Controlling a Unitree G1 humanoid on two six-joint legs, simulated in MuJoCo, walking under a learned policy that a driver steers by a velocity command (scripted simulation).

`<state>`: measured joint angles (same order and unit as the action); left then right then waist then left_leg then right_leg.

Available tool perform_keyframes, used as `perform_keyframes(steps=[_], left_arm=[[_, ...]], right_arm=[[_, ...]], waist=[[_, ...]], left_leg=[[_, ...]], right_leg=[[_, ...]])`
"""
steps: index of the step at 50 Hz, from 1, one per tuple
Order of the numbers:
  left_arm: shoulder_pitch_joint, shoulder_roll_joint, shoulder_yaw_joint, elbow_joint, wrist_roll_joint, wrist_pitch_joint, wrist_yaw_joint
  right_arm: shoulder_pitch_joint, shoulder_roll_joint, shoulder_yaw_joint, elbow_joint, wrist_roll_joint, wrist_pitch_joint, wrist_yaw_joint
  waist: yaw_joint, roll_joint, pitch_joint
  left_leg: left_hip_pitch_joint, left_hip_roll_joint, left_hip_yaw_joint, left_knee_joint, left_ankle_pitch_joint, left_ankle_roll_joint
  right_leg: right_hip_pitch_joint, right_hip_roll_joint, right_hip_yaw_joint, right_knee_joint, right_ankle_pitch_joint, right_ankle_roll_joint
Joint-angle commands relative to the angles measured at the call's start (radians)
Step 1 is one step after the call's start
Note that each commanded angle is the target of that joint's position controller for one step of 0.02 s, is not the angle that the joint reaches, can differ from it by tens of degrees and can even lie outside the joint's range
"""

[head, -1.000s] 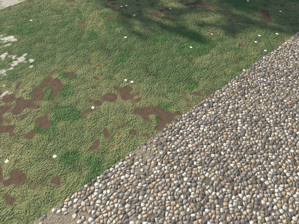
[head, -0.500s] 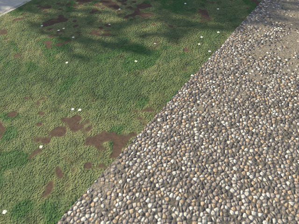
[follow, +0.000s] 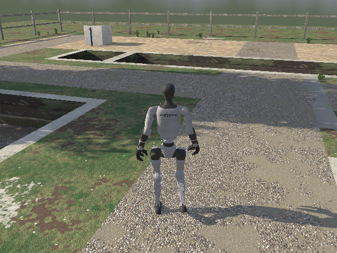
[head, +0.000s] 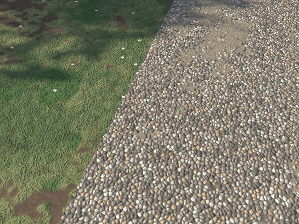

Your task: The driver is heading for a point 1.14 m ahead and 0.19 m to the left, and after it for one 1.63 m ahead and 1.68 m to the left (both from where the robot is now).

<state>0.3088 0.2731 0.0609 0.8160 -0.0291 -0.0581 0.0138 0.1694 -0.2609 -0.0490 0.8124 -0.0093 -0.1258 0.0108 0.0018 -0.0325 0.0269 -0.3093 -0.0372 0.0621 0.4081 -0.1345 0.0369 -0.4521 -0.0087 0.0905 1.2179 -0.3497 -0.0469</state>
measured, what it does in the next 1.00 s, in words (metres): walks ahead, turning left: right foot, then left foot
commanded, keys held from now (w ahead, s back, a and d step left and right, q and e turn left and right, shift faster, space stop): w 0.16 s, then w+q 0.84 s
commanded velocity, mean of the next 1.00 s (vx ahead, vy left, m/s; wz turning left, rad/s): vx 0.50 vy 0.00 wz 0.26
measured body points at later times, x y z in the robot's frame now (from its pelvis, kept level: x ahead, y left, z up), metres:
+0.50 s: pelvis +0.26 -0.07 +0.00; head +0.29 -0.09 +0.45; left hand +0.38 +0.20 -0.10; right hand +0.33 -0.35 -0.14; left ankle +0.20 +0.09 -0.64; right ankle +0.30 -0.17 -0.74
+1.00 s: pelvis +0.51 +0.02 -0.01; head +0.55 +0.04 +0.43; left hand +0.50 +0.31 -0.14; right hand +0.75 -0.18 -0.11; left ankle +0.56 +0.10 -0.74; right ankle +0.42 -0.17 -0.63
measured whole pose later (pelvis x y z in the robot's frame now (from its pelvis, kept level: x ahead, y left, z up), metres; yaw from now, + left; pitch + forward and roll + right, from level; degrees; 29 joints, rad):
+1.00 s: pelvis +0.51 +0.02 -0.01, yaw +21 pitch +2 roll -1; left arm 0.25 0.28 0.06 0.82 -0.02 -0.11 0.01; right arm 0.17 -0.28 -0.08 0.72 0.02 -0.05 0.04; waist 0.01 0.00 0.06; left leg -0.43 -0.07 0.04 0.60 -0.20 0.11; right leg -0.33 -0.06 0.00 1.24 -0.44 0.00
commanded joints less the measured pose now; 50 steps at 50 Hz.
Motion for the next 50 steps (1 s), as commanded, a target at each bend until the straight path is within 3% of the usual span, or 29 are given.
perform_keyframes(steps=[1, 4, 6, 9, 12, 14, 16, 17, 18, 19, 20, 21, 22, 23, 25, 28, 32, 35, 39, 40, 42, 43, 44, 45, 46, 47, 48, 49, 50], left_arm=[[0.049, 0.017, 0.007, -0.064, -0.002, -0.001, -0.005], [-0.043, 0.013, -0.003, -0.109, 0.016, -0.001, -0.004], [-0.102, 0.016, -0.01, -0.129, 0.022, -0.011, -0.014], [-0.219, 0.008, -0.022, -0.159, 0.02, -0.026, -0.029], [-0.311, 0.024, -0.021, -0.199, 0.009, -0.035, -0.04], [-0.311, 0.056, -0.011, -0.212, 0.005, -0.044, -0.046], [-0.179, 0.104, 0.017, -0.177, 0.011, -0.052, -0.043], [-0.017, 0.16, 0.046, -0.135, 0.019, -0.052, -0.032], [0.165, 0.257, 0.071, -0.115, 0.035, -0.043, -0.015], [0.177, 0.28, 0.069, -0.11, 0.051, -0.037, -0.023], [0.141, 0.176, 0.045, -0.114, 0.042, -0.043, -0.028], [0.071, 0.126, 0.028, -0.119, 0.028, -0.049, -0.031], [-0.005, 0.091, 0.016, -0.122, 0.027, -0.053, -0.036], [-0.055, 0.062, 0.011, -0.119, 0.028, -0.057, -0.04], [-0.085, 0.048, 0.014, -0.099, 0.039, -0.071, -0.038], [-0.064, 0.072, 0.027, -0.065, 0.045, -0.079, -0.023], [-0.038, 0.103, 0.038, -0.033, 0.045, -0.068, -0.003], [-0.004, 0.131, 0.046, -0.015, 0.037, -0.058, 0.006], [0.044, 0.152, 0.055, 0.014, 0.02, -0.033, 0.008], [0.041, 0.161, 0.057, 0.016, 0.016, -0.026, 0.008], [0.02, 0.194, 0.064, 0.01, 0.01, -0.013, 0.012], [0.006, 0.209, 0.067, 0.006, 0.007, -0.005, 0.015], [-0.016, 0.215, 0.066, 0.001, 0.0, 0.002, 0.017], [-0.011, 0.194, 0.057, -0.015, 0.012, -0.004, 0.02], [0.086, 0.024, 0.006, -0.071, 0.051, -0.032, 0.004], [-0.004, 0.086, 0.008, -0.093, 0.012, -0.081, -0.01], [-0.116, 0.134, 0.022, -0.125, -0.025, -0.099, -0.015], [-0.126, 0.123, 0.016, -0.128, -0.014, -0.106, -0.009], [-0.117, 0.127, 0.022, -0.111, 0.016, -0.103, 0.0]], right_arm=[[0.052, -0.079, -0.02, -0.009, 0.0, -0.017, 0.009], [0.076, -0.121, -0.033, 0.02, 0.01, -0.022, 0.011], [0.084, -0.139, -0.036, 0.029, 0.015, -0.013, 0.007], [0.125, -0.156, -0.033, 0.045, 0.028, 0.004, 0.004], [0.2, -0.177, -0.032, 0.073, 0.041, 0.022, 0.005], [0.206, -0.192, -0.034, 0.08, 0.044, 0.034, 0.002], [0.183, -0.198, -0.032, 0.078, 0.043, 0.045, -0.003], [0.18, -0.16, -0.018, 0.071, 0.033, 0.043, -0.005], [0.185, -0.072, 0.013, 0.032, -0.002, 0.036, -0.004], [0.302, 0.0, 0.029, 0.027, 0.036, 0.018, -0.002], [0.252, -0.119, -0.002, 0.043, 0.063, 0.015, -0.005], [0.184, -0.143, -0.014, 0.022, 0.067, 0.018, -0.007], [0.157, -0.127, -0.016, 0.023, 0.055, 0.027, -0.014], [0.148, -0.115, -0.022, 0.022, 0.041, 0.039, -0.016], [0.169, -0.076, -0.022, 0.023, 0.045, 0.065, -0.009], [0.127, -0.053, -0.024, -0.005, 0.041, 0.085, -0.007], [0.022, -0.04, -0.021, -0.049, 0.033, 0.085, 0.009], [-0.092, -0.028, -0.011, -0.094, 0.027, 0.081, 0.03], [-0.191, -0.029, -0.007, -0.156, 0.032, 0.079, 0.053], [-0.197, -0.035, -0.01, -0.169, 0.033, 0.08, 0.059], [-0.153, -0.064, -0.026, -0.18, 0.035, 0.084, 0.061], [-0.07, -0.093, -0.043, -0.167, 0.038, 0.087, 0.059], [0.079, -0.142, -0.072, -0.132, 0.041, 0.087, 0.051], [0.243, -0.227, -0.111, -0.089, 0.037, 0.096, 0.029], [0.218, -0.345, -0.126, -0.093, 0.039, 0.091, 0.018], [0.261, -0.281, -0.103, -0.125, 0.026, 0.075, 0.023], [0.232, -0.215, -0.086, -0.113, 0.019, 0.062, 0.027], [0.166, -0.178, -0.075, -0.122, 0.028, 0.056, 0.027], [0.085, -0.138, -0.063, -0.139, 0.03, 0.055, 0.026]], waist=[[0.006, 0.096, -0.046], [0.004, 0.07, -0.009], [-0.007, 0.066, -0.007], [-0.049, 0.077, 0.014], [-0.076, 0.099, 0.033], [-0.054, 0.117, 0.03], [0.036, 0.12, -0.038], [0.108, 0.096, -0.143], [0.161, -0.088, -0.317], [0.096, -0.316, -0.417], [0.113, -0.164, -0.305], [0.09, -0.125, -0.192], [0.055, -0.061, -0.138], [0.026, -0.068, -0.087], [-0.009, -0.08, -0.063], [-0.019, -0.034, -0.023], [0.004, -0.022, 0.019], [0.046, -0.005, 0.057], [0.073, -0.007, 0.085], [0.065, -0.014, 0.08], [0.021, -0.053, 0.021], [-0.03, -0.07, -0.033], [-0.117, -0.057, -0.112], [-0.188, 0.017, -0.198], [-0.051, 0.301, -0.262], [-0.116, 0.192, -0.419], [-0.131, 0.131, -0.275], [-0.083, 0.067, -0.183], [-0.034, 0.031, -0.125]], left_leg=[[0.15, 0.273, -0.278, -0.257, 0.039, 0.184], [0.156, 0.291, -0.219, -0.297, 0.124, 0.215], [0.178, 0.275, -0.165, -0.3, 0.166, 0.205], [0.157, 0.235, -0.093, -0.281, 0.178, 0.171], [0.196, 0.262, -0.132, -0.246, 0.132, 0.16], [0.239, 0.292, -0.171, -0.2, 0.121, 0.143], [0.223, 0.264, -0.155, -0.05, 0.259, 0.105], [0.134, 0.204, -0.108, 0.159, 0.284, 0.069], [-0.083, 0.119, -0.043, 0.523, -0.051, 0.019], [-0.377, 0.006, -0.118, 0.79, -0.457, -0.005], [-0.462, 0.055, -0.199, 0.901, -0.411, 0.001], [-0.489, 0.095, -0.185, 0.898, -0.309, 0.011], [-0.442, 0.135, -0.174, 0.863, -0.224, 0.004], [-0.409, 0.16, -0.175, 0.813, -0.165, -0.001], [-0.334, 0.176, -0.17, 0.788, -0.097, -0.008], [-0.392, 0.173, -0.185, 0.735, -0.016, -0.019], [-0.432, 0.161, -0.169, 0.523, 0.139, -0.025], [-0.43, 0.154, -0.102, 0.388, 0.194, -0.011], [-0.45, 0.14, -0.037, 0.289, 0.105, 0.025], [-0.427, 0.126, -0.014, 0.272, 0.061, 0.04], [-0.297, 0.059, 0.05, 0.265, -0.038, 0.078], [-0.183, 0.014, 0.077, 0.261, -0.082, 0.102], [0.032, -0.034, 0.086, 0.19, -0.034, 0.137], [0.342, 0.018, -0.055, 0.152, 0.001, 0.185], [0.668, 0.292, -0.618, 0.077, -0.101, 0.362], [0.728, 0.38, -0.92, -0.104, -0.238, 0.418], [0.648, 0.356, -0.779, -0.132, -0.165, 0.355], [0.493, 0.313, -0.643, -0.124, -0.075, 0.316], [0.341, 0.267, -0.533, -0.127, 0.027, 0.284]], right_leg=[[-0.159, -0.102, 0.034, -0.024, 0.052, 0.0], [-0.237, -0.12, 0.028, -0.17, 0.126, 0.011], [-0.247, -0.13, -0.002, -0.296, 0.234, 0.017], [-0.172, -0.104, -0.07, -0.486, 0.35, 0.022], [-0.129, -0.071, -0.088, -0.596, 0.322, 0.025], [-0.087, -0.052, -0.083, -0.661, 0.269, 0.008], [0.129, -0.009, -0.111, -0.733, 0.254, -0.02], [0.368, -0.044, -0.077, -0.724, 0.267, -0.052], [0.658, -0.291, 0.183, -0.714, 0.286, -0.116], [0.828, -0.449, 0.597, -0.873, 0.083, -0.242], [0.728, -0.416, 0.553, -0.912, 0.012, -0.21], [0.609, -0.382, 0.387, -0.923, 0.057, -0.174], [0.493, -0.335, 0.275, -0.952, 0.14, -0.153], [0.41, -0.292, 0.177, -0.989, 0.194, -0.138], [0.328, -0.259, 0.06, -1.042, 0.301, -0.131], [0.328, -0.261, -0.055, -1.068, 0.435, -0.139], [0.363, -0.255, -0.164, -1.089, 0.423, -0.127], [0.402, -0.27, -0.226, -1.093, 0.417, -0.117], [0.522, -0.299, -0.275, -1.035, 0.482, -0.098], [0.542, -0.302, -0.29, -1.002, 0.556, -0.089], [0.558, -0.298, -0.319, -0.877, 0.894, -0.068], [0.552, -0.289, -0.332, -0.751, 1.045, -0.057], [0.487, -0.256, -0.354, -0.55, 1.07, -0.031], [0.255, -0.214, -0.351, -0.255, 0.812, 0.02], [-0.216, -0.014, -0.267, 0.114, -0.186, 0.084], [-0.323, 0.029, -0.009, 0.231, -0.253, 0.066], [-0.412, -0.018, 0.006, 0.215, -0.153, 0.04], [-0.382, -0.064, 0.002, 0.126, -0.059, 0.024], [-0.306, -0.099, 0.0, 0.042, -0.007, 0.029]])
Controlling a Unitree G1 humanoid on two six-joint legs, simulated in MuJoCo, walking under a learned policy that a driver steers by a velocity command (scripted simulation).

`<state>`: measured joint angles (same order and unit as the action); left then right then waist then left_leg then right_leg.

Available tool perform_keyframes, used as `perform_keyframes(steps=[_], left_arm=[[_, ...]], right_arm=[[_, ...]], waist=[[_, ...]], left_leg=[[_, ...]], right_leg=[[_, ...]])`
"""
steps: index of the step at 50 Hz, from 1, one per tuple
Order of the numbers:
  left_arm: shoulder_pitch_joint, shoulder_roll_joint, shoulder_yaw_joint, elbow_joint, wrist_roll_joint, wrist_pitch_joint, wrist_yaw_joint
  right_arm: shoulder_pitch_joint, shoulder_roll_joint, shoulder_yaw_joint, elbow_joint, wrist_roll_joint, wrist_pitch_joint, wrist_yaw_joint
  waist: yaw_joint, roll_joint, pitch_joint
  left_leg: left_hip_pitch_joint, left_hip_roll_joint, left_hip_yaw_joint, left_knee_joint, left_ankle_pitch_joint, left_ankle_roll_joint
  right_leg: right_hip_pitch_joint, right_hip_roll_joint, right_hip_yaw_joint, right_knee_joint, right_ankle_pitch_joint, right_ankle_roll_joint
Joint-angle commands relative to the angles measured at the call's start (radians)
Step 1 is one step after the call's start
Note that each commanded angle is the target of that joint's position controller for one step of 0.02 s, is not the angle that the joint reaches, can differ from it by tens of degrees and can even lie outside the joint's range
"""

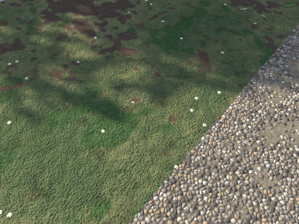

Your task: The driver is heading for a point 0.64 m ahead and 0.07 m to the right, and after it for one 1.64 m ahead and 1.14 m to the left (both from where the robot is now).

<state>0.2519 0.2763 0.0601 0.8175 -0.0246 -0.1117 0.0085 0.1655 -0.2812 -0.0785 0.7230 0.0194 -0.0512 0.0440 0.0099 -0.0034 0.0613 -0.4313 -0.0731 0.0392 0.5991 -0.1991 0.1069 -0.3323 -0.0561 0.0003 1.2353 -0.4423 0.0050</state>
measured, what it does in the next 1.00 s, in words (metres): walks ahead: right foot, then left foot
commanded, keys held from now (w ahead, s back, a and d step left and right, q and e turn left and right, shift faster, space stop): w+q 0.16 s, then w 0.04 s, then w+e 0.44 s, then e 0.06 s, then q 0.30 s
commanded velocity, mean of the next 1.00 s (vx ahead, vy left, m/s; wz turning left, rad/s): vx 0.41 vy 0.00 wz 0.05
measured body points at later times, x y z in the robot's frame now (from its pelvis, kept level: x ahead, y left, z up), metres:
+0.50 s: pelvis +0.30 -0.04 +0.00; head +0.33 -0.04 +0.45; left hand +0.45 +0.24 -0.08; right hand +0.39 -0.31 -0.12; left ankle +0.13 +0.07 -0.64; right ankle +0.39 -0.11 -0.72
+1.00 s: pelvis +0.53 +0.00 +0.01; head +0.56 +0.01 +0.45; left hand +0.62 +0.27 -0.12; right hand +0.72 -0.25 -0.08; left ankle +0.63 +0.09 -0.72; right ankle +0.43 -0.12 -0.65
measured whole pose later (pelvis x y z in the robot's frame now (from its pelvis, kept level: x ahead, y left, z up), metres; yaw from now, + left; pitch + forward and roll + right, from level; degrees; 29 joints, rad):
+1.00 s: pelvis +0.53 +0.00 +0.01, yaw +0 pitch +2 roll +0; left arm 0.26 0.28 0.03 0.75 0.00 -0.02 0.01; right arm 0.11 -0.25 -0.03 0.68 0.00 -0.06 0.02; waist 0.02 -0.01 0.03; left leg -0.44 -0.07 -0.05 0.48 -0.08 0.05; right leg -0.37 0.07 0.08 1.09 -0.55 0.03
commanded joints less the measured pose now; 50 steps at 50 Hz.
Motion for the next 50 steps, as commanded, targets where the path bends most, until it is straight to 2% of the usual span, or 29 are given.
perform_keyframes(steps=[1, 3, 5, 7, 10, 12, 15, 18, 19, 20, 21, 22, 23, 24, 25, 26, 27, 30, 34, 36, 40, 42, 43, 44, 45, 46, 47, 48, 50], left_arm=[[-0.032, 0.136, 0.032, -0.108, 0.024, -0.036, 0.006], [-0.018, 0.118, 0.034, -0.115, 0.035, -0.01, 0.004], [-0.062, 0.091, 0.026, -0.135, 0.044, 0.004, 0.007], [-0.145, 0.072, 0.018, -0.162, 0.045, 0.007, 0.007], [-0.241, 0.046, 0.003, -0.179, 0.035, -0.001, -0.008], [-0.283, 0.045, -0.002, -0.183, 0.025, -0.01, -0.025], [-0.339, 0.071, 0.002, -0.208, 0.019, -0.019, -0.041], [-0.311, 0.092, 0.007, -0.216, 0.013, -0.022, -0.054], [-0.25, 0.108, 0.016, -0.203, 0.013, -0.021, -0.054], [-0.128, 0.133, 0.032, -0.169, 0.016, -0.021, -0.052], [0.035, 0.174, 0.045, -0.138, 0.024, -0.018, -0.049], [0.149, 0.26, 0.068, -0.128, 0.036, -0.013, -0.048], [0.171, 0.211, 0.057, -0.103, 0.004, -0.006, -0.055], [0.117, 0.154, 0.04, -0.116, -0.006, 0.002, -0.048], [0.064, 0.134, 0.034, -0.137, 0.007, 0.012, -0.043], [0.026, 0.122, 0.028, -0.145, 0.015, 0.019, -0.042], [0.007, 0.106, 0.02, -0.155, 0.02, 0.019, -0.04], [0.0, 0.121, 0.024, -0.157, 0.015, 0.019, -0.03], [0.041, 0.168, 0.041, -0.134, 0.007, 0.033, -0.006], [0.083, 0.166, 0.041, -0.113, 0.002, 0.05, 0.006], [0.131, 0.121, 0.021, -0.079, 0.012, 0.064, 0.016], [0.103, 0.131, 0.021, -0.08, 0.022, 0.064, 0.015], [0.08, 0.13, 0.02, -0.084, 0.023, 0.063, 0.015], [0.082, 0.116, 0.015, -0.095, 0.033, 0.057, 0.014], [0.158, 0.079, -0.001, -0.102, 0.048, 0.047, 0.011], [0.259, 0.067, -0.015, -0.076, 0.046, 0.047, 0.005], [0.212, 0.139, 0.0, -0.086, 0.038, 0.058, 0.0], [0.113, 0.158, 0.01, -0.11, 0.024, 0.075, 0.004], [0.027, 0.155, 0.019, -0.133, 0.027, 0.109, 0.018]], right_arm=[[0.046, -0.093, -0.024, -0.07, -0.01, -0.021, -0.011], [0.04, -0.103, -0.026, -0.077, -0.01, -0.026, -0.018], [0.074, -0.13, -0.032, -0.067, -0.007, -0.029, -0.031], [0.112, -0.144, -0.036, -0.056, -0.002, -0.025, -0.044], [0.154, -0.134, -0.031, -0.041, 0.003, -0.017, -0.054], [0.191, -0.127, -0.025, -0.02, 0.001, -0.019, -0.053], [0.236, -0.135, -0.023, 0.007, -0.004, -0.018, -0.052], [0.232, -0.154, -0.027, 0.021, -0.009, -0.008, -0.057], [0.21, -0.162, -0.029, 0.018, -0.01, -0.006, -0.059], [0.185, -0.159, -0.025, 0.012, -0.012, -0.002, -0.06], [0.164, -0.14, -0.012, -0.007, -0.022, -0.003, -0.063], [0.263, -0.078, 0.007, -0.029, -0.025, -0.019, -0.06], [0.268, -0.078, 0.017, -0.032, -0.027, -0.039, -0.052], [0.178, -0.136, 0.006, -0.052, -0.003, -0.056, -0.039], [0.091, -0.135, 0.01, -0.071, 0.002, -0.068, -0.033], [0.051, -0.124, 0.009, -0.082, -0.015, -0.075, -0.033], [0.05, -0.124, 0.003, -0.084, -0.034, -0.073, -0.036], [0.08, -0.089, 0.008, -0.089, -0.041, -0.056, -0.046], [-0.061, -0.052, 0.022, -0.124, -0.043, -0.049, -0.055], [-0.103, -0.04, 0.026, -0.124, -0.039, -0.055, -0.048], [-0.15, -0.047, 0.023, -0.122, -0.035, -0.064, -0.023], [-0.117, -0.075, 0.012, -0.113, -0.036, -0.069, -0.018], [-0.06, -0.087, 0.006, -0.096, -0.04, -0.073, -0.019], [0.011, -0.128, -0.004, -0.084, -0.047, -0.077, -0.023], [0.076, -0.187, -0.011, -0.087, -0.064, -0.074, -0.027], [0.11, -0.137, 0.0, -0.07, -0.053, -0.055, -0.024], [0.114, -0.104, 0.006, -0.072, -0.016, -0.036, -0.022], [0.058, -0.12, 0.001, -0.088, -0.004, -0.02, -0.024], [-0.006, -0.15, -0.006, -0.113, -0.012, 0.008, -0.03]], waist=[[-0.004, 0.018, -0.142], [0.019, 0.022, -0.125], [0.013, 0.017, -0.101], [-0.014, 0.036, -0.078], [-0.061, 0.082, -0.074], [-0.093, 0.097, -0.067], [-0.117, 0.099, -0.039], [-0.091, 0.114, -0.036], [-0.054, 0.122, -0.072], [0.011, 0.108, -0.151], [0.085, 0.065, -0.274], [0.067, -0.166, -0.407], [0.065, -0.28, -0.418], [0.076, -0.179, -0.268], [0.071, -0.072, -0.17], [0.041, 0.002, -0.095], [0.012, 0.012, -0.081], [-0.025, -0.055, -0.094], [0.009, -0.062, -0.063], [0.032, -0.082, -0.099], [0.062, -0.097, -0.12], [0.034, -0.1, -0.131], [-0.002, -0.092, -0.15], [-0.025, -0.053, -0.215], [-0.007, 0.1, -0.335], [-0.004, 0.25, -0.436], [-0.022, 0.176, -0.409], [-0.031, 0.112, -0.297], [-0.017, 0.035, -0.171]], left_leg=[[0.363, 0.274, -0.448, -0.338, 0.172, 0.202], [0.269, 0.244, -0.395, -0.369, 0.271, 0.205], [0.215, 0.22, -0.334, -0.379, 0.349, 0.201], [0.198, 0.186, -0.296, -0.373, 0.348, 0.172], [0.198, 0.15, -0.256, -0.354, 0.253, 0.122], [0.229, 0.178, -0.264, -0.357, 0.193, 0.113], [0.376, 0.249, -0.306, -0.309, 0.228, 0.112], [0.494, 0.292, -0.298, -0.246, 0.431, 0.085], [0.501, 0.277, -0.266, -0.182, 0.617, 0.07], [0.485, 0.235, -0.215, -0.048, 0.786, 0.05], [0.356, 0.195, -0.173, 0.173, 0.712, 0.02], [-0.014, 0.04, -0.096, 0.561, 0.286, -0.066], [-0.247, -0.02, -0.151, 0.71, -0.326, -0.089], [-0.358, 0.049, -0.194, 0.761, -0.283, -0.081], [-0.36, 0.088, -0.171, 0.722, -0.208, -0.074], [-0.338, 0.117, -0.152, 0.632, -0.158, -0.077], [-0.283, 0.143, -0.149, 0.556, -0.12, -0.084], [-0.209, 0.149, -0.116, 0.428, -0.095, -0.128], [-0.143, 0.099, -0.087, 0.15, 0.118, -0.166], [-0.068, 0.056, -0.069, 0.033, 0.251, -0.166], [-0.035, 0.054, -0.082, -0.083, 0.322, -0.122], [0.002, 0.053, -0.077, -0.127, 0.268, -0.078], [0.084, 0.045, -0.065, -0.186, 0.319, -0.05], [0.236, 0.109, -0.122, -0.176, 0.565, -0.006], [0.522, 0.282, -0.315, -0.086, 0.938, 0.125], [0.673, 0.454, -0.532, -0.096, 1.041, 0.275], [0.617, 0.42, -0.601, -0.149, 0.767, 0.262], [0.523, 0.382, -0.573, -0.185, 0.546, 0.223], [0.298, 0.325, -0.511, -0.26, 0.312, 0.17]], right_leg=[[-0.348, -0.075, 0.098, -0.028, 0.122, -0.017], [-0.292, -0.075, 0.081, -0.103, 0.155, 0.01], [-0.299, -0.06, 0.061, -0.2, 0.224, 0.038], [-0.311, -0.036, 0.051, -0.348, 0.349, 0.054], [-0.249, 0.009, 0.036, -0.583, 0.53, 0.049], [-0.218, 0.015, 0.023, -0.653, 0.608, 0.037], [-0.297, 0.012, 0.024, -0.705, 0.536, -0.011], [-0.3, 0.029, 0.002, -0.733, 0.383, -0.072], [-0.21, 0.059, -0.024, -0.742, 0.351, -0.096], [-0.039, 0.092, -0.048, -0.767, 0.392, -0.128], [0.227, 0.003, 0.066, -0.735, 0.463, -0.19], [0.6, -0.211, 0.485, -0.763, 0.393, -0.352], [0.709, -0.285, 0.784, -0.91, 0.23, -0.404], [0.619, -0.263, 0.703, -0.933, 0.099, -0.35], [0.479, -0.222, 0.583, -0.95, 0.135, -0.315], [0.349, -0.183, 0.504, -0.974, 0.228, -0.296], [0.275, -0.148, 0.451, -0.994, 0.324, -0.282], [0.171, -0.103, 0.368, -1.022, 0.484, -0.295], [0.074, -0.033, 0.253, -0.99, 0.675, -0.246], [0.081, -0.008, 0.211, -0.941, 0.746, -0.203], [0.201, -0.061, 0.241, -0.864, 0.716, -0.172], [0.255, -0.082, 0.251, -0.787, 0.782, -0.154], [0.258, -0.058, 0.228, -0.715, 0.844, -0.134], [0.218, -0.006, 0.194, -0.589, 0.802, -0.1], [0.023, 0.074, 0.153, -0.347, 0.484, -0.046], [-0.147, 0.127, 0.105, -0.122, -0.166, 0.023], [-0.201, 0.098, 0.13, -0.067, -0.218, 0.037], [-0.272, 0.081, 0.118, -0.006, -0.168, 0.052], [-0.279, 0.059, 0.102, -0.039, -0.09, 0.056]])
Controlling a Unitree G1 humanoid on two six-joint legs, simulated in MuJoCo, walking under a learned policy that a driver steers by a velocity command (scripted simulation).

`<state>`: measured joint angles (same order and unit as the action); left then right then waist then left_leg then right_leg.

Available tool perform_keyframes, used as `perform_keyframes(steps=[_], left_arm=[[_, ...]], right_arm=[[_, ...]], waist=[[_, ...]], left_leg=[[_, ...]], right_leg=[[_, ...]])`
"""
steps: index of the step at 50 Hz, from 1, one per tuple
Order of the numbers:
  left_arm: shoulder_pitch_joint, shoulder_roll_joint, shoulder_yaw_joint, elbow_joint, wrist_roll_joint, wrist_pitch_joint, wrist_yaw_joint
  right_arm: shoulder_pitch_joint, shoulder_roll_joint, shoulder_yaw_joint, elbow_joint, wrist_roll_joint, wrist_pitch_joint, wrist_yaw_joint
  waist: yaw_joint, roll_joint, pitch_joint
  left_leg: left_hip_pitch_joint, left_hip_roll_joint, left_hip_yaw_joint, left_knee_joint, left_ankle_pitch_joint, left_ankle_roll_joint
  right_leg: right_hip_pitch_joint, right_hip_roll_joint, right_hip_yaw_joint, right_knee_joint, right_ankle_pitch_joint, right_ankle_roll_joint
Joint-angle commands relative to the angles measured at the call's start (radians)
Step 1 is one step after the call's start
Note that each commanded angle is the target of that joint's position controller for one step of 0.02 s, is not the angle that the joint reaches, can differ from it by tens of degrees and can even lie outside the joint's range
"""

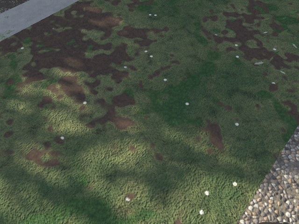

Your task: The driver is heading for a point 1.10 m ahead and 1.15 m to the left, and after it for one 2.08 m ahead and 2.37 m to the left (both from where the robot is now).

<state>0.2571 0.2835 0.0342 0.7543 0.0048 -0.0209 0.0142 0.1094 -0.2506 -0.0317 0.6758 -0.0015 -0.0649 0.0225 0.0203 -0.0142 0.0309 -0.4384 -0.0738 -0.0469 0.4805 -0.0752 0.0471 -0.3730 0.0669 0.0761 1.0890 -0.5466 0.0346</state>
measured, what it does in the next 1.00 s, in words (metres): walks ahead, turning left: right foot, then left foot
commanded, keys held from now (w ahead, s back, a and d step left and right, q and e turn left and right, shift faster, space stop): q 0.48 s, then w+q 0.52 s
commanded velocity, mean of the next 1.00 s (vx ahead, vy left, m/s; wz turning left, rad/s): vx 0.18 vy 0.00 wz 0.53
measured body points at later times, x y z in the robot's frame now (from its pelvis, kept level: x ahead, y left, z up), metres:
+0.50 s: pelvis +0.04 -0.04 +0.01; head +0.07 -0.06 +0.46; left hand +0.10 +0.26 -0.07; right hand +0.25 -0.29 -0.10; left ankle +0.00 +0.10 -0.64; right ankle +0.08 -0.15 -0.73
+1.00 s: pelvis +0.12 +0.06 +0.02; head +0.13 +0.10 +0.47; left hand +0.13 +0.39 -0.08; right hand +0.31 -0.15 -0.08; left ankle +0.00 +0.09 -0.73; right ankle +0.33 +0.00 -0.67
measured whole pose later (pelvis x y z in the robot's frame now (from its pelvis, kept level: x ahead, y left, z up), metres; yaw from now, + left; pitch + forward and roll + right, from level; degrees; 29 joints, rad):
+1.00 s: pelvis +0.12 +0.06 +0.02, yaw +35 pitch +3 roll -2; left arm 0.12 0.31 0.07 0.70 0.01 -0.10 -0.03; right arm 0.42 -0.26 -0.04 0.70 0.01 -0.03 -0.01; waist -0.05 -0.04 0.01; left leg -0.05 -0.05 -0.10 0.31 -0.29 0.06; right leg -0.65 -0.05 0.04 0.76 -0.05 0.05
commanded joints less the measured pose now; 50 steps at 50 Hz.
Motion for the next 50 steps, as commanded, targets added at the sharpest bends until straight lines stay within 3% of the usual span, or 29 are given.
perform_keyframes(steps=[1, 3, 5, 11, 13, 14, 15, 16, 17, 18, 19, 20, 21, 24, 26, 28, 33, 35, 36, 37, 38, 39, 40, 41, 42, 43, 44, 46, 50], left_arm=[[0.022, 0.129, 0.044, -0.078, -0.002, 0.028, 0.019], [0.037, 0.083, 0.035, -0.073, 0.002, 0.03, 0.028], [0.03, 0.073, 0.033, -0.072, 0.004, 0.028, 0.031], [-0.047, 0.085, 0.038, -0.099, -0.005, 0.01, 0.017], [-0.018, 0.085, 0.044, -0.091, -0.009, -0.002, 0.008], [0.005, 0.102, 0.052, -0.084, -0.007, -0.006, 0.006], [0.036, 0.165, 0.068, -0.089, 0.01, -0.005, 0.012], [0.014, 0.246, 0.088, -0.087, 0.047, 0.005, 0.01], [-0.043, 0.202, 0.078, -0.117, 0.062, -0.001, 0.011], [-0.107, 0.149, 0.063, -0.14, 0.049, -0.004, 0.018], [-0.149, 0.119, 0.055, -0.151, 0.03, -0.005, 0.021], [-0.163, 0.105, 0.05, -0.153, 0.012, -0.005, 0.024], [-0.158, 0.1, 0.044, -0.152, 0.008, -0.002, 0.026], [-0.102, 0.109, 0.05, -0.139, 0.015, 0.014, 0.034], [-0.038, 0.138, 0.063, -0.122, 0.009, 0.023, 0.039], [-0.022, 0.173, 0.077, -0.116, -0.001, 0.021, 0.036], [-0.036, 0.21, 0.094, -0.099, -0.027, -0.005, 0.003], [-0.065, 0.2, 0.092, -0.089, -0.043, -0.009, -0.008], [-0.059, 0.166, 0.082, -0.08, -0.041, -0.011, -0.01], [-0.069, 0.106, 0.063, -0.085, -0.023, -0.016, -0.015], [-0.13, 0.021, 0.035, -0.155, 0.019, -0.029, -0.023], [-0.195, 0.088, 0.05, -0.194, -0.009, -0.059, -0.024], [-0.213, 0.145, 0.064, -0.196, -0.038, -0.077, -0.033], [-0.188, 0.164, 0.07, -0.177, -0.031, -0.088, -0.039], [-0.172, 0.16, 0.071, -0.154, -0.006, -0.095, -0.038], [-0.161, 0.162, 0.075, -0.148, 0.009, -0.098, -0.039], [-0.159, 0.149, 0.072, -0.14, 0.012, -0.099, -0.042], [-0.184, 0.112, 0.059, -0.135, 0.01, -0.096, -0.043], [-0.317, 0.065, 0.034, -0.164, -0.006, -0.097, -0.052]], right_arm=[[0.029, -0.185, -0.056, -0.073, 0.002, 0.032, -0.012], [0.011, -0.18, -0.061, -0.083, -0.009, 0.049, -0.018], [0.022, -0.186, -0.069, -0.086, -0.004, 0.059, -0.03], [0.047, -0.199, -0.083, -0.093, 0.01, 0.086, -0.048], [0.04, -0.198, -0.084, -0.097, 0.018, 0.099, -0.054], [0.056, -0.187, -0.081, -0.094, 0.025, 0.103, -0.057], [0.084, -0.148, -0.07, -0.096, 0.023, 0.104, -0.057], [0.05, -0.127, -0.068, -0.138, 0.03, 0.093, -0.055], [0.084, -0.202, -0.092, -0.121, 0.006, 0.08, -0.052], [0.123, -0.229, -0.107, -0.089, 0.013, 0.083, -0.048], [0.16, -0.215, -0.108, -0.057, 0.016, 0.097, -0.052], [0.175, -0.195, -0.104, -0.046, 0.012, 0.11, -0.057], [0.174, -0.17, -0.097, -0.047, 0.013, 0.118, -0.056], [0.082, -0.134, -0.079, -0.096, 0.027, 0.12, -0.051], [0.03, -0.124, -0.069, -0.128, 0.026, 0.116, -0.039], [0.0, -0.115, -0.06, -0.152, 0.023, 0.109, -0.023], [0.024, -0.127, -0.06, -0.147, 0.023, 0.09, 0.004], [0.109, -0.116, -0.063, -0.106, 0.026, 0.083, 0.01], [0.191, -0.127, -0.072, -0.067, 0.028, 0.081, 0.006], [0.314, -0.168, -0.094, -0.03, 0.035, 0.078, -0.002], [0.393, -0.305, -0.119, -0.038, 0.027, 0.069, -0.016], [0.376, -0.304, -0.112, -0.07, 0.016, 0.039, -0.004], [0.334, -0.234, -0.09, -0.068, 0.013, 0.019, -0.001], [0.289, -0.185, -0.072, -0.072, 0.015, 0.008, -0.002], [0.247, -0.172, -0.065, -0.081, 0.016, 0.009, -0.006], [0.222, -0.169, -0.06, -0.085, 0.014, 0.012, -0.012], [0.217, -0.17, -0.058, -0.086, 0.008, 0.013, -0.018], [0.231, -0.185, -0.062, -0.07, 0.008, 0.012, -0.032], [0.29, -0.207, -0.071, -0.026, 0.022, 0.013, -0.05]], waist=[[-0.005, 0.066, -0.112], [0.009, 0.133, -0.116], [0.005, 0.152, -0.159], [-0.023, 0.176, -0.161], [0.001, 0.177, -0.149], [0.012, 0.164, -0.144], [0.009, 0.06, -0.159], [-0.015, -0.257, -0.087], [-0.019, -0.233, -0.091], [-0.048, -0.157, -0.087], [-0.064, -0.108, -0.076], [-0.06, -0.1, -0.068], [-0.053, -0.1, -0.058], [-0.002, -0.133, -0.048], [0.044, -0.152, -0.078], [0.061, -0.173, -0.075], [0.036, -0.163, -0.034], [-0.024, -0.131, -0.041], [-0.057, -0.092, -0.064], [-0.105, 0.019, -0.112], [-0.114, 0.321, -0.116], [-0.144, 0.26, -0.098], [-0.122, 0.204, -0.013], [-0.088, 0.172, 0.032], [-0.066, 0.13, 0.033], [-0.046, 0.13, 0.035], [-0.038, 0.128, 0.022], [-0.041, 0.103, 0.01], [-0.086, 0.123, 0.031]], left_leg=[[0.212, 0.28, -0.388, -0.172, 0.11, 0.204], [0.13, 0.21, -0.323, -0.19, 0.078, 0.18], [0.126, 0.197, -0.323, -0.186, 0.048, 0.182], [0.132, 0.19, -0.425, -0.181, -0.163, 0.155], [0.116, 0.168, -0.438, -0.148, -0.174, 0.125], [0.076, 0.134, -0.423, -0.116, -0.214, 0.091], [-0.029, 0.075, -0.353, 0.018, -0.362, 0.036], [-0.212, -0.085, -0.114, 0.241, -0.478, -0.017], [-0.207, -0.028, -0.12, 0.485, -0.504, -0.059], [-0.192, -0.013, -0.12, 0.597, -0.448, -0.074], [-0.189, -0.007, -0.102, 0.658, -0.397, -0.093], [-0.211, 0.001, -0.093, 0.727, -0.351, -0.111], [-0.214, 0.008, -0.076, 0.774, -0.332, -0.126], [-0.246, 0.044, -0.014, 0.664, -0.276, -0.158], [-0.249, 0.081, 0.011, 0.55, -0.267, -0.16], [-0.2, 0.103, 0.043, 0.449, -0.295, -0.141], [0.021, 0.096, 0.118, 0.195, -0.316, -0.043], [0.18, 0.07, 0.156, 0.023, -0.216, -0.001], [0.321, 0.037, 0.169, -0.024, -0.213, 0.019], [0.519, 0.094, 0.047, -0.054, -0.239, 0.058], [0.674, 0.37, -0.439, -0.142, -0.301, 0.194], [0.622, 0.455, -0.693, -0.268, -0.493, 0.332], [0.587, 0.435, -0.616, -0.294, -0.505, 0.313], [0.542, 0.389, -0.511, -0.284, -0.415, 0.273], [0.501, 0.345, -0.431, -0.278, -0.305, 0.24], [0.462, 0.31, -0.368, -0.283, -0.187, 0.221], [0.438, 0.285, -0.327, -0.287, -0.086, 0.21], [0.409, 0.253, -0.255, -0.285, 0.047, 0.198], [0.308, 0.208, -0.2, -0.274, 0.052, 0.159]], right_leg=[[-0.19, -0.071, 0.02, 0.029, 0.045, 0.023], [-0.105, -0.047, -0.016, -0.107, 0.085, 0.028], [-0.06, -0.036, -0.013, -0.183, 0.126, 0.033], [0.009, -0.021, 0.011, -0.403, 0.212, 0.018], [0.096, -0.015, -0.009, -0.572, 0.291, -0.007], [0.177, -0.043, -0.007, -0.668, 0.338, -0.028], [0.285, -0.215, 0.126, -0.736, 0.317, -0.091], [0.241, -0.402, 0.376, -0.822, 0.388, -0.229], [0.183, -0.479, 0.437, -0.828, 0.475, -0.297], [0.166, -0.432, 0.341, -0.803, 0.522, -0.271], [0.167, -0.365, 0.238, -0.783, 0.537, -0.225], [0.187, -0.338, 0.185, -0.769, 0.56, -0.209], [0.182, -0.322, 0.134, -0.765, 0.619, -0.212], [0.26, -0.304, 0.052, -0.77, 0.643, -0.234], [0.331, -0.332, 0.07, -0.808, 0.415, -0.242], [0.32, -0.357, 0.081, -0.849, 0.24, -0.241], [0.207, -0.377, 0.015, -0.872, 0.147, -0.222], [0.146, -0.359, -0.041, -0.802, 0.135, -0.194], [0.072, -0.326, -0.091, -0.711, 0.133, -0.166], [-0.069, -0.267, -0.181, -0.476, 0.141, -0.107], [-0.419, -0.134, -0.246, -0.045, -0.062, -0.013], [-0.595, -0.076, -0.056, 0.092, -0.07, -0.016], [-0.636, -0.128, -0.016, 0.109, 0.026, -0.036], [-0.618, -0.153, -0.019, 0.072, 0.141, -0.045], [-0.571, -0.167, -0.02, 0.022, 0.214, -0.04], [-0.517, -0.168, -0.023, -0.037, 0.273, -0.029], [-0.473, -0.153, -0.037, -0.068, 0.33, -0.016], [-0.422, -0.125, -0.055, -0.182, 0.423, 0.01], [-0.272, -0.067, -0.067, -0.458, 0.593, 0.022]])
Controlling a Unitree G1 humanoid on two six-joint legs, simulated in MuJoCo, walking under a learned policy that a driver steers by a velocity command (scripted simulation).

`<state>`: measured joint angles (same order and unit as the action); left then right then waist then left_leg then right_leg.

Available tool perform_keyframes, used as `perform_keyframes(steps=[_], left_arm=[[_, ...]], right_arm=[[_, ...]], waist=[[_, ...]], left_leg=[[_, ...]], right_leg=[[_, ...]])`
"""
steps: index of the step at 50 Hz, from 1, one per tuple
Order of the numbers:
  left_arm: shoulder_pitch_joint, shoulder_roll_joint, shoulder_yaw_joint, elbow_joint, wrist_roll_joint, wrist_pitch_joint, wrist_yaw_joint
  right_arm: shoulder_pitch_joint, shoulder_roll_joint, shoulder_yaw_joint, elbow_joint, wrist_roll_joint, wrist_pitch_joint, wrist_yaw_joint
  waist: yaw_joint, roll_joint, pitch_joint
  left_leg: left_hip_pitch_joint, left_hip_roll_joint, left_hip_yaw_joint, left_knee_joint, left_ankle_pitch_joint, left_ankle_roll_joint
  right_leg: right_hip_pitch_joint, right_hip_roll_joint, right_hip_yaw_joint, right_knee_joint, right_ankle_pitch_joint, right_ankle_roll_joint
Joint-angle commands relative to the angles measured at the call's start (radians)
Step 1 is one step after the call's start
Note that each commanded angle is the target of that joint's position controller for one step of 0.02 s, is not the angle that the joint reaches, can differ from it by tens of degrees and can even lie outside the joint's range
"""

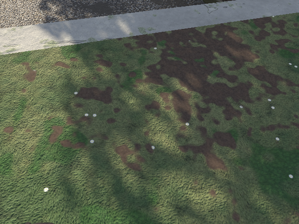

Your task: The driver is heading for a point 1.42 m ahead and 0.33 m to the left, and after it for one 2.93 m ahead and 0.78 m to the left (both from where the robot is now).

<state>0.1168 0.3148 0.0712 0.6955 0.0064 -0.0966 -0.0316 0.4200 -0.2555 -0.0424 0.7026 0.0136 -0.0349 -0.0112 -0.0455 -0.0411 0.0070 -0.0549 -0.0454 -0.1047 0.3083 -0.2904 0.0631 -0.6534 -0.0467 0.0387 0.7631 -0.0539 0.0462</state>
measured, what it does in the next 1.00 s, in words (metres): walks ahead, turning left: right foot, then left foot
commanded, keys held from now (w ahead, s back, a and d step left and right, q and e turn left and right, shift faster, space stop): w+q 0.72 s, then w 0.04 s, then w+e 0.24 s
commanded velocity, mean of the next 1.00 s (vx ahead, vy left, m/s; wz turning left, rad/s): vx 0.49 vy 0.00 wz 0.47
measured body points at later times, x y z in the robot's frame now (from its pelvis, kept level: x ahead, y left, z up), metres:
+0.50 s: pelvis +0.27 -0.01 +0.00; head +0.29 +0.00 +0.45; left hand +0.23 +0.28 -0.12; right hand +0.52 -0.22 -0.09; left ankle +0.34 +0.17 -0.68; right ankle +0.25 -0.13 -0.75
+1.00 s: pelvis +0.51 +0.15 +0.00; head +0.53 +0.18 +0.45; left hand +0.53 +0.46 -0.11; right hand +0.71 -0.05 -0.10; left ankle +0.45 +0.20 -0.75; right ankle +0.72 +0.06 -0.67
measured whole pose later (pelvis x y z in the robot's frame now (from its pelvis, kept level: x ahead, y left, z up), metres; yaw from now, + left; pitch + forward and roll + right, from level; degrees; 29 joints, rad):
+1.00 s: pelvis +0.51 +0.15 +0.00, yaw +27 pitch +1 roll +1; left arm 0.15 0.31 0.05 0.76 -0.02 -0.06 -0.02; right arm 0.32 -0.26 -0.04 0.72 -0.01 -0.08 0.01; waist -0.04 -0.05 0.04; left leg -0.08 -0.08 0.04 0.26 -0.19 0.08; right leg -0.71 -0.13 0.05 0.91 -0.04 0.03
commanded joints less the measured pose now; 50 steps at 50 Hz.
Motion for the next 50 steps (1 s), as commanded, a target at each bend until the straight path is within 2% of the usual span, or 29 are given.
perform_keyframes(steps=[1, 4, 7, 8, 9, 10, 11, 12, 13, 14, 15, 17, 19, 23, 26, 30, 32, 33, 34, 35, 36, 37, 38, 39, 40, 41, 44, 46, 50], left_arm=[[-0.205, 0.036, -0.004, -0.114, -0.012, -0.023, -0.011], [-0.22, 0.065, 0.004, -0.125, -0.02, -0.029, -0.018], [-0.145, 0.102, 0.021, -0.112, -0.019, -0.035, -0.012], [-0.051, 0.127, 0.037, -0.09, -0.017, -0.036, -0.003], [0.09, 0.159, 0.051, -0.069, -0.008, -0.036, 0.006], [0.246, 0.231, 0.068, -0.055, 0.013, -0.031, 0.016], [0.267, 0.212, 0.058, -0.037, 0.009, -0.022, 0.002], [0.223, 0.119, 0.036, -0.05, -0.006, -0.016, 0.008], [0.163, 0.092, 0.027, -0.049, -0.011, -0.007, 0.016], [0.121, 0.08, 0.022, -0.042, -0.003, -0.002, 0.019], [0.096, 0.062, 0.017, -0.034, 0.006, -0.003, 0.021], [0.067, 0.052, 0.017, -0.019, 0.006, -0.015, 0.023], [0.062, 0.07, 0.024, 0.002, -0.002, -0.027, 0.023], [0.07, 0.108, 0.035, 0.03, 0.0, -0.025, 0.025], [0.096, 0.133, 0.039, 0.047, -0.007, -0.012, 0.029], [0.153, 0.176, 0.052, 0.076, -0.031, 0.012, 0.027], [0.153, 0.205, 0.061, 0.08, -0.043, 0.026, 0.029], [0.149, 0.218, 0.064, 0.078, -0.049, 0.035, 0.031], [0.135, 0.21, 0.06, 0.074, -0.054, 0.043, 0.034], [0.154, 0.167, 0.041, 0.062, -0.032, 0.041, 0.039], [0.252, 0.011, -0.011, -0.002, 0.018, 0.022, 0.029], [0.172, 0.078, -0.009, -0.006, -0.018, -0.014, 0.018], [0.072, 0.148, 0.009, -0.024, -0.06, -0.03, 0.012], [0.064, 0.126, 0.0, -0.023, -0.057, -0.037, 0.016], [0.066, 0.121, 0.0, -0.006, -0.033, -0.035, 0.022], [0.092, 0.125, 0.004, 0.009, -0.027, -0.023, 0.02], [0.137, 0.088, -0.001, 0.042, -0.026, 0.016, 0.014], [0.091, 0.069, -0.008, 0.032, -0.023, 0.031, 0.017], [0.006, 0.048, -0.013, 0.016, -0.029, 0.026, 0.007]], right_arm=[[-0.002, -0.207, -0.062, -0.041, 0.012, -0.017, -0.018], [0.013, -0.21, -0.066, -0.017, 0.023, -0.015, -0.022], [-0.004, -0.214, -0.073, -0.011, 0.016, -0.003, -0.023], [-0.017, -0.2, -0.068, -0.017, 0.011, 0.001, -0.02], [-0.038, -0.17, -0.055, -0.036, 0.001, 0.003, -0.015], [0.033, -0.089, -0.032, -0.063, -0.005, 0.0, -0.013], [0.133, -0.06, -0.016, -0.067, 0.022, -0.01, -0.01], [0.055, -0.169, -0.041, -0.053, 0.04, -0.009, -0.008], [-0.047, -0.205, -0.05, -0.071, 0.034, -0.007, -0.007], [-0.094, -0.192, -0.05, -0.08, 0.018, -0.007, -0.007], [-0.104, -0.174, -0.052, -0.082, 0.012, -0.003, -0.003], [-0.078, -0.128, -0.046, -0.076, 0.022, 0.013, 0.003], [-0.112, -0.103, -0.04, -0.093, 0.016, 0.026, 0.002], [-0.186, -0.096, -0.034, -0.11, 0.008, 0.018, 0.015], [-0.292, -0.081, -0.025, -0.132, 0.008, 0.005, 0.038], [-0.385, -0.089, -0.026, -0.179, 0.013, 0.006, 0.061], [-0.363, -0.12, -0.041, -0.191, 0.006, 0.01, 0.064], [-0.294, -0.148, -0.058, -0.18, 0.003, 0.015, 0.062], [-0.139, -0.191, -0.086, -0.141, 0.006, 0.019, 0.055], [0.052, -0.267, -0.124, -0.09, 0.014, 0.029, 0.037], [0.019, -0.401, -0.14, -0.098, 0.027, 0.021, 0.028], [0.039, -0.313, -0.11, -0.141, 0.017, -0.001, 0.036], [0.014, -0.24, -0.087, -0.117, 0.003, -0.018, 0.043], [-0.041, -0.213, -0.076, -0.113, 0.002, -0.027, 0.042], [-0.114, -0.171, -0.062, -0.118, -0.002, -0.028, 0.04], [-0.157, -0.144, -0.049, -0.126, -0.017, -0.032, 0.036], [-0.166, -0.151, -0.046, -0.099, -0.021, -0.053, 0.03], [-0.149, -0.166, -0.049, -0.071, -0.025, -0.064, 0.024], [-0.146, -0.162, -0.043, -0.038, -0.03, -0.068, 0.014]], waist=[[-0.029, 0.152, 0.061], [-0.017, 0.157, 0.067], [0.025, 0.189, 0.036], [0.073, 0.191, -0.027], [0.146, 0.174, -0.152], [0.159, -0.012, -0.347], [0.106, -0.3, -0.457], [0.126, -0.178, -0.296], [0.128, -0.092, -0.15], [0.104, -0.03, -0.072], [0.078, -0.034, -0.031], [0.046, -0.075, -0.007], [0.039, -0.055, 0.028], [0.051, -0.016, 0.044], [0.093, 0.0, 0.067], [0.119, -0.001, 0.097], [0.086, -0.023, 0.064], [0.04, -0.036, 0.012], [-0.051, -0.022, -0.069], [-0.132, 0.048, -0.168], [0.003, 0.356, -0.239], [-0.065, 0.24, -0.406], [-0.085, 0.158, -0.258], [-0.044, 0.108, -0.172], [-0.006, 0.073, -0.114], [0.027, 0.097, -0.095], [0.056, 0.089, -0.063], [0.045, 0.075, -0.013], [0.009, 0.087, 0.037]], left_leg=[[-0.083, 0.187, -0.156, -0.099, 0.254, 0.141], [-0.053, 0.223, -0.22, -0.065, 0.244, 0.122], [-0.001, 0.237, -0.256, 0.028, 0.41, 0.096], [-0.009, 0.197, -0.234, 0.137, 0.551, 0.074], [-0.097, 0.136, -0.201, 0.343, 0.544, 0.04], [-0.393, 0.021, -0.122, 0.706, 0.254, -0.02], [-0.611, -0.04, -0.107, 0.942, -0.324, -0.049], [-0.693, 0.037, -0.11, 1.029, -0.25, -0.052], [-0.705, 0.077, -0.052, 1.016, -0.16, -0.052], [-0.666, 0.115, -0.031, 0.977, -0.097, -0.05], [-0.622, 0.143, -0.03, 0.94, -0.062, -0.046], [-0.562, 0.167, -0.011, 0.908, -0.039, -0.046], [-0.597, 0.181, -0.006, 0.857, -0.006, -0.055], [-0.643, 0.185, 0.004, 0.68, 0.189, -0.069], [-0.598, 0.166, 0.068, 0.496, 0.309, -0.059], [-0.589, 0.146, 0.119, 0.362, 0.253, -0.02], [-0.518, 0.093, 0.169, 0.333, 0.145, 0.018], [-0.416, 0.049, 0.202, 0.324, 0.1, 0.042], [-0.207, -0.007, 0.227, 0.27, 0.135, 0.076], [0.11, 0.024, 0.118, 0.261, 0.156, 0.122], [0.426, 0.299, -0.458, 0.173, -0.017, 0.304], [0.478, 0.389, -0.75, -0.008, -0.202, 0.359], [0.386, 0.368, -0.603, -0.036, -0.123, 0.291], [0.251, 0.339, -0.466, -0.022, -0.01, 0.255], [0.119, 0.305, -0.347, -0.016, 0.127, 0.224], [0.025, 0.279, -0.27, -0.036, 0.235, 0.211], [-0.084, 0.262, -0.139, -0.105, 0.371, 0.21], [-0.095, 0.254, -0.063, -0.144, 0.4, 0.198], [-0.084, 0.208, 0.093, -0.177, 0.363, 0.134]], right_leg=[[0.033, 0.053, -0.025, -0.168, 0.113, 0.007], [0.096, 0.052, 0.017, -0.247, 0.125, -0.018], [0.21, 0.063, 0.005, -0.266, 0.01, -0.056], [0.352, 0.078, -0.023, -0.295, 0.002, -0.083], [0.6, 0.014, 0.019, -0.276, 0.003, -0.129], [0.999, -0.222, 0.326, -0.259, -0.139, -0.238], [1.13, -0.38, 0.737, -0.416, -0.365, -0.315], [1.001, -0.344, 0.663, -0.466, -0.509, -0.273], [0.836, -0.315, 0.497, -0.482, -0.438, -0.243], [0.695, -0.277, 0.389, -0.504, -0.313, -0.234], [0.598, -0.243, 0.304, -0.533, -0.229, -0.228], [0.502, -0.215, 0.19, -0.588, -0.165, -0.234], [0.469, -0.227, 0.116, -0.628, -0.104, -0.251], [0.519, -0.22, -0.025, -0.647, 0.011, -0.249], [0.547, -0.198, -0.132, -0.637, 0.057, -0.217], [0.665, -0.236, -0.181, -0.605, 0.101, -0.19], [0.722, -0.243, -0.214, -0.495, 0.381, -0.172], [0.731, -0.233, -0.238, -0.371, 0.557, -0.158], [0.675, -0.202, -0.274, -0.164, 0.644, -0.132], [0.456, -0.164, -0.278, 0.131, 0.447, -0.086], [-0.01, 0.027, -0.218, 0.511, -0.478, -0.016], [-0.111, 0.06, 0.03, 0.638, -0.545, -0.027], [-0.182, 0.011, 0.038, 0.626, -0.437, -0.05], [-0.156, -0.039, 0.028, 0.547, -0.35, -0.065], [-0.094, -0.081, 0.023, 0.471, -0.294, -0.062], [-0.017, -0.108, 0.031, 0.432, -0.252, -0.06], [0.043, -0.115, 0.013, 0.364, -0.185, -0.036], [-0.013, -0.114, 0.018, 0.284, -0.089, -0.017], [-0.01, -0.069, 0.016, 0.038, 0.163, -0.016]])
